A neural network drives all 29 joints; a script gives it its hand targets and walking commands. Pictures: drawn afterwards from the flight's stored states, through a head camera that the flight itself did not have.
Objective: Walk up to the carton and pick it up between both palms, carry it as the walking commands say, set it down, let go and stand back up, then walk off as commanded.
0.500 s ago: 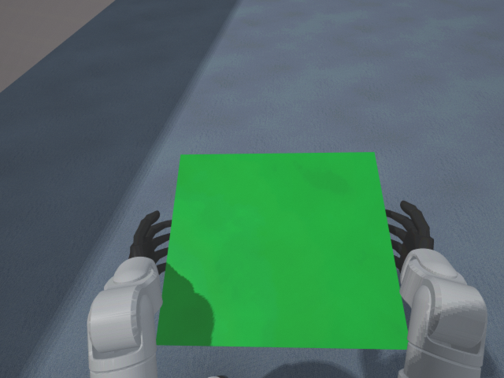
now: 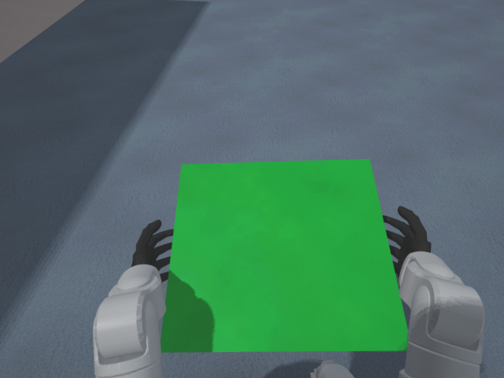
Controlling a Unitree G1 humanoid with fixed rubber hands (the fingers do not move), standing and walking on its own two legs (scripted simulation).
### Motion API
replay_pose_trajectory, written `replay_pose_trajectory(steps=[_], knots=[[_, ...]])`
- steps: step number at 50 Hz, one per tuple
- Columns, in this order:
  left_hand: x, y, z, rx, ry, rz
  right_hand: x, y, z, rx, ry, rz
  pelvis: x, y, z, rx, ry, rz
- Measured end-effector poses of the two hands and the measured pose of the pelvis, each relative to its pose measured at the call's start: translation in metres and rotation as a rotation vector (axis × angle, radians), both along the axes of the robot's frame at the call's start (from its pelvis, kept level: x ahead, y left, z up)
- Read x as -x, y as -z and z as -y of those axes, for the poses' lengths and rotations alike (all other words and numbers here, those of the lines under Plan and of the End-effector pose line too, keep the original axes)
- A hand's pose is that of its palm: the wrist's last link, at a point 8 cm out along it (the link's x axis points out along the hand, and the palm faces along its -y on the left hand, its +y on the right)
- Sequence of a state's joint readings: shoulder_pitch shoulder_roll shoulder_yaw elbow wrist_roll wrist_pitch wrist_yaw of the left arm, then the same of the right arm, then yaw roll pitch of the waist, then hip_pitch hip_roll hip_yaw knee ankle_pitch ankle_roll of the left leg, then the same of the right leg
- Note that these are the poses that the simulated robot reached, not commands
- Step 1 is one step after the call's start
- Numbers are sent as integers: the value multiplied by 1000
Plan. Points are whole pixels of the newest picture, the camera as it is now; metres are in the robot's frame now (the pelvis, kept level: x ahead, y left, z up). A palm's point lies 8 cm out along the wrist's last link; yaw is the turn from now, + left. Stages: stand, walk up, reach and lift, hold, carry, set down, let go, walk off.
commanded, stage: carry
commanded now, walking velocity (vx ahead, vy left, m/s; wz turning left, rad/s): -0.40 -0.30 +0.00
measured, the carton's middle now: (276, 263) +0.31 +0.00 -0.01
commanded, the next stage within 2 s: none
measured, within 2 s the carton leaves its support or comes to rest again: neither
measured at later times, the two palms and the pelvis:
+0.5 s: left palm out of the picture +0.02 +0.05 +0.05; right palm out of the picture +0.04 -0.32 +0.08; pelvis -0.23 -0.13 +0.00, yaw +0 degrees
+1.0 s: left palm out of the picture -0.20 -0.10 +0.05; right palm out of the picture -0.19 -0.47 +0.08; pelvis -0.46 -0.27 -0.01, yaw +0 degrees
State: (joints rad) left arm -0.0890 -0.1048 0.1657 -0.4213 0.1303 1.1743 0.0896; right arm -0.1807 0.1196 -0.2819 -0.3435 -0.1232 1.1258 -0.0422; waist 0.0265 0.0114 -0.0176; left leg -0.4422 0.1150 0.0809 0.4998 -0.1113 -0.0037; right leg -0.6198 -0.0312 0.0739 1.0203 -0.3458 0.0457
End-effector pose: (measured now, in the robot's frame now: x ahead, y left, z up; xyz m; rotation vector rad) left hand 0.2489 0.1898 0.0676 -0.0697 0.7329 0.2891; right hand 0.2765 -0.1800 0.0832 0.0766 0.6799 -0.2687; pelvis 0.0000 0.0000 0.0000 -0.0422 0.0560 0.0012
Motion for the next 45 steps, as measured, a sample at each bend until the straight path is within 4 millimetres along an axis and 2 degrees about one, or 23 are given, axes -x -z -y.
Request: replay_pose_trajectory(steps=[4, 7, 10, 13, 18, 20, 26, 31, 36, 40, 45], knots=[[37, -5, 23, -23, -13, 33, 31, 0, 23, -10, -24, 33, 33, 7, 32, 4, 0, 0], [62, -4, 51, -41, -7, 46, 57, 8, 51, -2, -37, 48, 62, 16, 57, 6, 6, 3], [89, 2, 81, -32, -7, -14, 92, 20, 81, -14, -18, -14, 89, 12, 69, -28, -8, 11], [114, 11, 101, -30, 39, -65, 128, 24, 102, -9, 23, -63, 115, 9, 78, -45, -3, 15], [148, 21, 120, -1, 85, -7, 174, 15, 120, 41, 50, -8, 165, 23, 94, -26, 1, 14], [168, 22, 124, 8, 89, -10, 193, 11, 124, 44, 57, -9, 186, 19, 104, -28, 8, 16], [236, 10, 140, 21, 25, -34, 246, 5, 141, 10, 32, -33, 240, 2, 134, 2, -4, 13], [281, -7, 163, -11, -4, 26, 280, -3, 163, -7, -11, 28, 282, 3, 167, 13, 5, 1], [324, -10, 210, -56, 16, 40, 327, 8, 210, -16, -16, 43, 327, 12, 209, 15, 11, 7], [363, -4, 250, -48, 32, -23, 375, 16, 251, -27, 14, -20, 362, 6, 226, -45, 4, 29], [401, 6, 276, -29, 78, -32, 423, 12, 277, 2, 49, -29, 410, 11, 246, -43, 0, 30]])
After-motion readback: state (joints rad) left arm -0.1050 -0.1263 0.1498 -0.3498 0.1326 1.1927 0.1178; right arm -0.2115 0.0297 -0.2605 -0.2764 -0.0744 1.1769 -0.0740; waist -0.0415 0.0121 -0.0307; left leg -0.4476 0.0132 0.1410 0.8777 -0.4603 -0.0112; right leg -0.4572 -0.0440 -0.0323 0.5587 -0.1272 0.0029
